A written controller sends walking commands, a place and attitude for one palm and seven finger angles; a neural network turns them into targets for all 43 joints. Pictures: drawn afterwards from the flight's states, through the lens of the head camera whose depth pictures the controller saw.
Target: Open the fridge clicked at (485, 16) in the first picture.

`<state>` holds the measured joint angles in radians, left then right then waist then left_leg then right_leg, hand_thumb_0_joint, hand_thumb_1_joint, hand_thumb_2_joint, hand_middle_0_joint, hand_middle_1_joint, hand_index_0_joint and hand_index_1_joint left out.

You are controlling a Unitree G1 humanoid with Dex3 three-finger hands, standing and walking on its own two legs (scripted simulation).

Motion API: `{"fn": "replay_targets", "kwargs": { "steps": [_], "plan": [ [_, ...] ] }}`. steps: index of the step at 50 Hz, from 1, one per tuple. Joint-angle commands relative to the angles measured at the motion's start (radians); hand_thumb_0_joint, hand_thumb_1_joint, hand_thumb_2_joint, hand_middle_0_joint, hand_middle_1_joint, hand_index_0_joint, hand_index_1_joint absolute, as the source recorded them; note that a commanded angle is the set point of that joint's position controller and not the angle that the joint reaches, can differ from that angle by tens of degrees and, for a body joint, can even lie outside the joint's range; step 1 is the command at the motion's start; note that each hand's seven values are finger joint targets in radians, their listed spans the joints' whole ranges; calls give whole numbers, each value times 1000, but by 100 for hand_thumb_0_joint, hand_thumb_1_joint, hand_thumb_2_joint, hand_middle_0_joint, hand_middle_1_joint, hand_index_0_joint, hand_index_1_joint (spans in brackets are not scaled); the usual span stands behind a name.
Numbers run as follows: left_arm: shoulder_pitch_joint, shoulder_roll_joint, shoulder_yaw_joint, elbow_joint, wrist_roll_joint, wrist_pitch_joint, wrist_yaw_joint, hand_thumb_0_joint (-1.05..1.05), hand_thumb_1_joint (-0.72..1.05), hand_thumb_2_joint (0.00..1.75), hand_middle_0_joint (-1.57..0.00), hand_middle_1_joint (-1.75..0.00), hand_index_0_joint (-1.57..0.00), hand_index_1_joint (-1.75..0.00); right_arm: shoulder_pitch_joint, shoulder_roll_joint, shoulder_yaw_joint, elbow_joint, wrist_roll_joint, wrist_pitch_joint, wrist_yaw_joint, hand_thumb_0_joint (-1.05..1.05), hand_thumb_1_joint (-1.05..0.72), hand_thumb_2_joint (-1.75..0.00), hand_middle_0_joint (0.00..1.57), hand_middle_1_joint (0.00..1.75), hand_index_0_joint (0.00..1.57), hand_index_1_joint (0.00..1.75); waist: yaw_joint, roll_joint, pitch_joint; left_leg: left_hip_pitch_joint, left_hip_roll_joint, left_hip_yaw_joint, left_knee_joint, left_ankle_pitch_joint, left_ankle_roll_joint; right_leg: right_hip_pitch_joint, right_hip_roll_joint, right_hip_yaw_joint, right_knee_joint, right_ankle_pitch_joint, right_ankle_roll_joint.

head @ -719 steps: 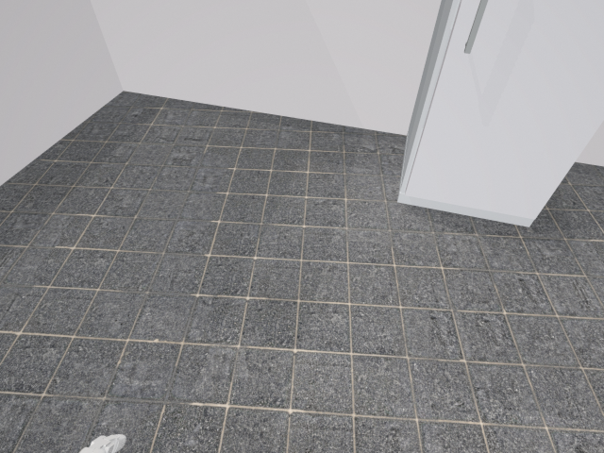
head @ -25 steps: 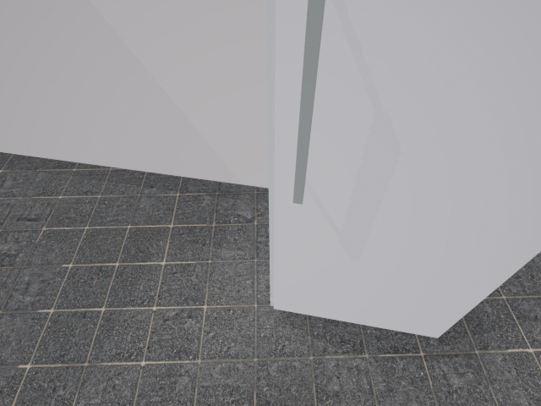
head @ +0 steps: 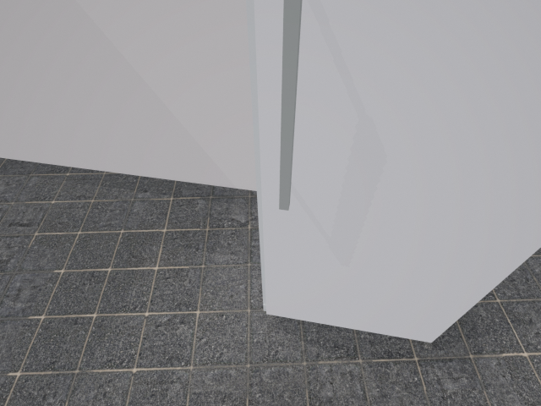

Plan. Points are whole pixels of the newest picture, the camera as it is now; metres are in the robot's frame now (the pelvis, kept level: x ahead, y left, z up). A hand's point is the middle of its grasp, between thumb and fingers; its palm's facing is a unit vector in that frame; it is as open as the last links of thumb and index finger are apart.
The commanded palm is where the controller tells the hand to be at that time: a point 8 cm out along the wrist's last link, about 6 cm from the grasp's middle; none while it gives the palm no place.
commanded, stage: look again from close up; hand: left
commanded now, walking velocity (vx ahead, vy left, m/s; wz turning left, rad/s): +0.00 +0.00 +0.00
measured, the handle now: (289, 115) +0.48 +0.00 +0.19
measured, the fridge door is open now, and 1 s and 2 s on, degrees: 0 0 0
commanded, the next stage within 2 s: shuffle to correct the standing spot in 0.20 s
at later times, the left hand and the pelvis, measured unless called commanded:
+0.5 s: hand out of the picture -0.02 +0.14 -0.18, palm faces +0.00 -0.98 -0.19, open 7.4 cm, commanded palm none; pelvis -0.01 -0.02 -0.01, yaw -2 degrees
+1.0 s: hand out of the picture +0.01 +0.06 -0.18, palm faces -0.04 -0.98 -0.17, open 7.4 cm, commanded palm none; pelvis -0.01 -0.10 +0.00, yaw -6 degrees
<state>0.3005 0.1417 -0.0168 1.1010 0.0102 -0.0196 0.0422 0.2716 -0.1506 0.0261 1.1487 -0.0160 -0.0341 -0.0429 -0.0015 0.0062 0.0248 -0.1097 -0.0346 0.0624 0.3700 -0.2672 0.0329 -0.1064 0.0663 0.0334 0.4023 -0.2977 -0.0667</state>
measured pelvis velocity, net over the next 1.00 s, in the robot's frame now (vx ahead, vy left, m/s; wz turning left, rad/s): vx -0.01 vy -0.10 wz -0.11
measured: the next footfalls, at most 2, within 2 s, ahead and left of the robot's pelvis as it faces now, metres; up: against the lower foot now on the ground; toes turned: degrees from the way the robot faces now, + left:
right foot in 0.68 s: +0.01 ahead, -0.17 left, +0.00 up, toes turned -5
left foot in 1.16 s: +0.08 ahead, +0.03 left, +0.00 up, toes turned -6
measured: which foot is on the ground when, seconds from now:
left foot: down 0.00-0.68, up 0.70-1.00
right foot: down 0.00-0.50, up 0.52-0.66, down 0.68-1.00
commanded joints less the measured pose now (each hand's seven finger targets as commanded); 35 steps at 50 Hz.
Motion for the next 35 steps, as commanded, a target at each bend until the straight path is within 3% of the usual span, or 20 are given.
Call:
{"fn": "replay_targets", "kwargs": {
  "steps": [1, 8, 15, 19, 22, 24, 25, 26, 27, 28, 30, 31, 32, 33, 34, 35],
  "plan": [
    [78, 97, 18, -21, -5, -17, 4, 0, 90, 90, -20, -30, -20, -30, 73, -85, -21, -16, 4, -7, -8, 0, -90, -90, 20, 30, 20, 30, 3, -24, 25, 3, 138, -103, -25, 285, 5, -24, -164, 122, -46, 403, 3],
    [88, 102, 20, -22, -6, -21, 6, 0, 90, 90, -20, -30, -20, -30, 80, -87, -21, -14, 5, -7, -10, 0, -90, -90, 20, 30, 20, 30, 1, -28, 9, 4, 136, -94, -23, 269, 0, -6, -167, 132, -51, 451, 10],
    [91, 99, 21, -19, -6, -19, 6, 0, 90, 90, -20, -30, -20, -30, 80, -83, -22, -13, 5, -4, -10, 0, -90, -90, 20, 30, 20, 30, 3, -14, 35, -3, 137, -93, -28, 239, -2, -23, -164, 134, -65, 411, 12],
    [84, 90, 33, -25, -1, 1, -2, 0, 90, 90, -20, -30, -20, -30, 82, -88, -32, -13, 1, 2, -20, 0, -90, -90, 20, 30, 20, 30, -7, -24, 38, 16, 167, -86, 10, 275, 3, -75, -133, 122, -21, 395, 9],
    [77, 94, 53, -53, 7, 24, -15, 0, 90, 90, -20, -30, -20, -30, 89, -130, -56, -18, -3, 15, -34, 0, -90, -90, 20, 30, 20, 30, -15, 19, 29, 47, 237, -125, 20, 304, 35, -168, -92, 90, 72, 302, 11],
    [60, 83, 66, -84, 12, 39, -26, 0, 90, 90, -20, -30, -20, -30, 92, -171, -76, -32, -7, 26, -41, 0, -90, -90, 20, 30, 20, 30, -19, 99, 57, 35, 349, -237, -30, 279, 109, -276, -50, 50, 226, 76, 24],
    [40, 82, 73, -103, 16, 46, -31, 0, 90, 90, -20, -30, -20, -30, 88, -181, -84, -42, -10, 26, -42, 0, -90, -90, 20, 30, 20, 30, -22, 134, 68, 34, 422, -288, -63, 316, 159, -341, -47, 21, 353, -130, 31],
    [15, 87, 80, -126, 16, 51, -34, 0, 90, 90, -20, -30, -20, -30, 86, -184, -87, -53, -13, 23, -42, 0, -90, -90, 20, 30, 20, 30, -22, 124, 69, 32, 471, -326, -68, 376, 195, -380, -65, 31, 444, -230, 32],
    [5, 88, 88, -142, 15, 56, -39, 0, 90, 90, -20, -30, -20, -30, 66, -193, -91, -68, -15, 19, -43, 0, -90, -90, 20, 30, 20, 30, -16, 107, 56, 14, 493, -316, -64, 407, 201, -382, -89, 56, 488, -252, 31],
    [8, 81, 93, -152, 15, 59, -45, 0, 90, 90, -20, -30, -20, -30, 29, -199, -95, -83, -17, 15, -43, 0, -90, -90, 20, 30, 20, 30, -4, 97, 47, -12, 490, -283, -54, 418, 188, -360, -111, 65, 484, -242, 30],
    [48, 62, 94, -150, 15, 60, -58, 0, 90, 90, -20, -30, -20, -30, -32, -223, -104, -104, -24, 14, -38, 0, -90, -90, 20, 30, 20, 30, 27, 90, 10, -73, 432, -179, -13, 374, 132, -242, -114, 9, 368, -180, 36],
    [86, 61, 97, -140, 18, 60, -64, 0, 90, 90, -20, -30, -20, -30, -65, -226, -110, -113, -24, 19, -36, 0, -90, -90, 20, 30, 20, 30, 51, 58, 0, -130, 396, -127, 45, 285, 93, -159, -104, -23, 267, -92, 40],
    [130, 66, 99, -127, 22, 59, -66, 0, 90, 90, -20, -30, -20, -30, -75, -230, -113, -116, -21, 25, -32, 0, -90, -90, 20, 30, 20, 30, 66, 22, -11, -211, 330, -70, 136, 156, 49, -58, -80, -49, 140, 41, 46],
    [148, 120, 106, -119, 32, 52, -60, 0, 90, 90, -20, -30, -20, -30, -49, -193, -111, -117, -14, 29, -27, 0, -90, -90, 20, 30, 20, 30, 66, -157, -3, -309, 196, 34, 304, -41, -5, 5, -139, 62, -11, 154, 34],
    [168, 212, 118, -120, 36, 49, -45, 0, 90, 90, -20, -30, -20, -30, -60, -117, -97, -147, -8, 35, -19, 0, -90, -90, 20, 30, 20, 30, 74, -452, 7, -458, 40, 126, 579, -370, -56, 25, -330, 347, -122, 287, -35],
    [185, 204, 112, -132, 20, 52, -36, 0, 90, 90, -20, -30, -20, -30, -91, -120, -92, -165, -7, 44, -16, 0, -90, -90, 20, 30, 20, 30, 101, -375, -24, -429, 55, 9, 735, -400, -41, -34, -371, 383, -151, 279, -131]
  ]
}}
